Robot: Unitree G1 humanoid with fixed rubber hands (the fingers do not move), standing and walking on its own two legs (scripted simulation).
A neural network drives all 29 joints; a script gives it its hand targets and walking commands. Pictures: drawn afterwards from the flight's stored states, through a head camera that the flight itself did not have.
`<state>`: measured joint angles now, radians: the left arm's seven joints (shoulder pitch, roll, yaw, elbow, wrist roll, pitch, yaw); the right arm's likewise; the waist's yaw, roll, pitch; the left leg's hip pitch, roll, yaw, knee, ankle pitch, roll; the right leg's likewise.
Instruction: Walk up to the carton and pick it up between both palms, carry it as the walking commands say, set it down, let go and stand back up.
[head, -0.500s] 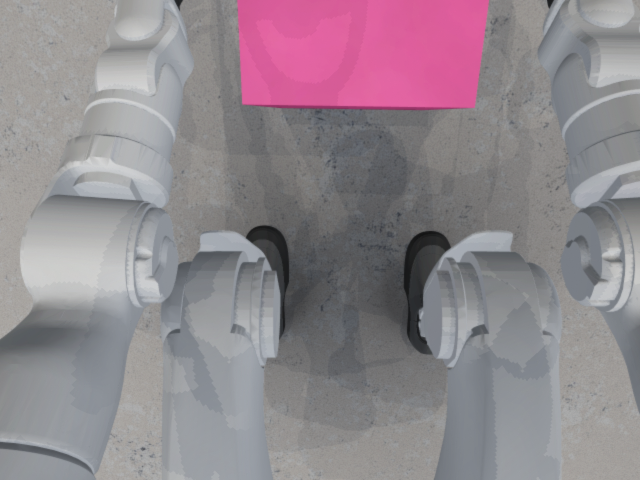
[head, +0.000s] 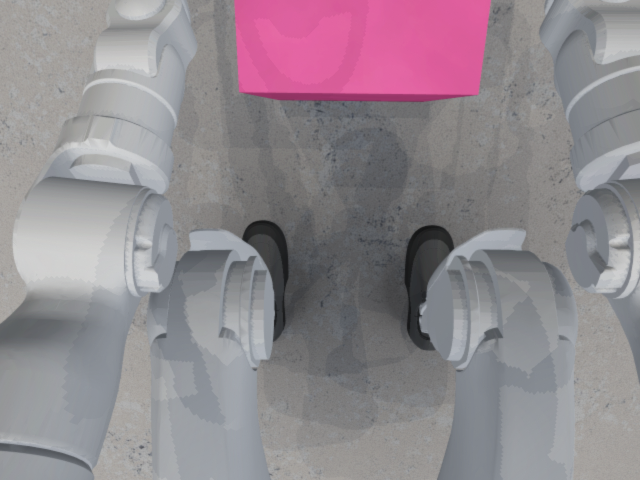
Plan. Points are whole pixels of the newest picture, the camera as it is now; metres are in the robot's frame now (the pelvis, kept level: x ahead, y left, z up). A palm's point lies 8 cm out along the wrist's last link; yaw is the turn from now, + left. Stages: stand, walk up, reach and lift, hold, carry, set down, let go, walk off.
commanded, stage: reach and lift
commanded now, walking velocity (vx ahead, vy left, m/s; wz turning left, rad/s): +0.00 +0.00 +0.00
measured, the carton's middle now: out of the picture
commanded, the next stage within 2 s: none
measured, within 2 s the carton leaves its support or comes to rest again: leaves its support in 1.06 s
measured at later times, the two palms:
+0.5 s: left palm out of the picture +0.55 +0.14 -0.18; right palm out of the picture +0.55 -0.15 -0.18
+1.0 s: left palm out of the picture +0.55 +0.15 -0.18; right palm out of the picture +0.55 -0.16 -0.18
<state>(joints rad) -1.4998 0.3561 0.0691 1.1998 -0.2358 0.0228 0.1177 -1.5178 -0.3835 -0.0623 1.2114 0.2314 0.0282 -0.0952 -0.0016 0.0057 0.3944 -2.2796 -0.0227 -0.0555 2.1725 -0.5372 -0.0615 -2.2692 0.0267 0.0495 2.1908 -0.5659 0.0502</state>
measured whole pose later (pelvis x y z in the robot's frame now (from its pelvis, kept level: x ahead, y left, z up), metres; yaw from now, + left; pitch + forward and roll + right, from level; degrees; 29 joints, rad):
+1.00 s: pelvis +0.01 +0.00 -0.01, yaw +0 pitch +37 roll +1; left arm -1.45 0.26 0.24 1.07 -0.05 0.16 0.08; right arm -1.45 -0.26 -0.23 1.05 0.03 0.17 -0.06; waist 0.00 0.01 0.36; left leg -2.27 -0.05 -0.07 2.22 -0.60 -0.08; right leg -2.26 0.05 0.06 2.24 -0.62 0.05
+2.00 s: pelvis +0.01 +0.00 +0.05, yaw +0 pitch +47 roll +1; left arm -1.22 0.06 0.43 0.70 0.13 0.32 0.10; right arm -1.25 -0.08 -0.42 0.73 -0.15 0.31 -0.10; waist 0.01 0.00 0.02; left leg -2.24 -0.09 -0.08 1.98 -0.55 -0.10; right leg -2.25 0.10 0.09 1.99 -0.56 0.07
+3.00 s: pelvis +0.02 +0.00 +0.16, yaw -1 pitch +44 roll +1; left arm -0.99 -0.05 0.49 0.63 0.25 0.38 0.06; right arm -1.03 0.02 -0.47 0.70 -0.24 0.35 -0.06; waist 0.00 -0.01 -0.18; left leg -1.90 -0.10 -0.11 1.63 -0.49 -0.08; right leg -1.91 0.11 0.11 1.64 -0.50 0.07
